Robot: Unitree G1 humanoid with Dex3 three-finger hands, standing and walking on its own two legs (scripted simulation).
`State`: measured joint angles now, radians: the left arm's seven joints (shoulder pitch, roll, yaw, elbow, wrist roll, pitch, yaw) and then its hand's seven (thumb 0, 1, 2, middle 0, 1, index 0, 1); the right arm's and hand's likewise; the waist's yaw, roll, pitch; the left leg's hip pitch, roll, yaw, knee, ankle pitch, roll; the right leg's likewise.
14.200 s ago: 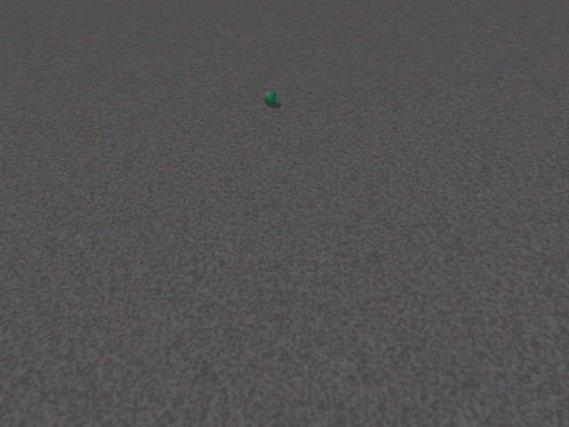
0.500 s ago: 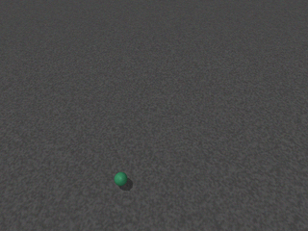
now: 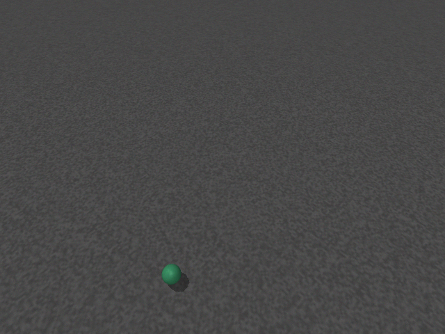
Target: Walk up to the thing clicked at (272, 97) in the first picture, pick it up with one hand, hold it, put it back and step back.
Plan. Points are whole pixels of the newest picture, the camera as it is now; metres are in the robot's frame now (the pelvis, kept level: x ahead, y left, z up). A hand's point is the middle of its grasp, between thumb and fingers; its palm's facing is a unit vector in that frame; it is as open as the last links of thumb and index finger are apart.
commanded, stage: walk up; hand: left
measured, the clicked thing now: (171, 274) +0.52 +0.23 -0.72
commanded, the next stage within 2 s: none
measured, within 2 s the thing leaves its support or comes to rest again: neither
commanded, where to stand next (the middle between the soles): +0.14 -0.01 m, yaw +1 degrees
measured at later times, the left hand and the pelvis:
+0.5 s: hand out of the picture +0.13 +0.25 -0.13, palm faces -0.03 -0.94 -0.33, open 7.4 cm; pelvis +0.03 +0.00 +0.02, yaw -1 degrees
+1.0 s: hand out of the picture +0.12 +0.24 -0.13, palm faces -0.07 -0.91 -0.40, open 7.4 cm; pelvis +0.07 -0.03 +0.02, yaw -3 degrees
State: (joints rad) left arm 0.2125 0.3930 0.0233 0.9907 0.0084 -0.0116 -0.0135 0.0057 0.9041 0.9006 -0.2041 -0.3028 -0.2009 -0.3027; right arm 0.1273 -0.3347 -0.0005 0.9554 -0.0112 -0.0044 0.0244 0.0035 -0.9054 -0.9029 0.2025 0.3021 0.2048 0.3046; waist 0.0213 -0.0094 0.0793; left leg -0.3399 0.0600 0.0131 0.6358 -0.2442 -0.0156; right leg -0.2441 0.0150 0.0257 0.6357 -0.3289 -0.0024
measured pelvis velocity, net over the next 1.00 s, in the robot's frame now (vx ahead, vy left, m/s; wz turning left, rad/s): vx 0.07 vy -0.03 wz -0.04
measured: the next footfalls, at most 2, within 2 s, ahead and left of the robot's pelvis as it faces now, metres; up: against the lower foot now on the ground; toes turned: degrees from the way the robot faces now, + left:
left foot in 1.22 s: +0.11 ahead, +0.13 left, +0.00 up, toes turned -1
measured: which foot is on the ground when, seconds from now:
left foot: down 0.00-0.92, up 0.94-1.00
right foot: down 0.00-1.00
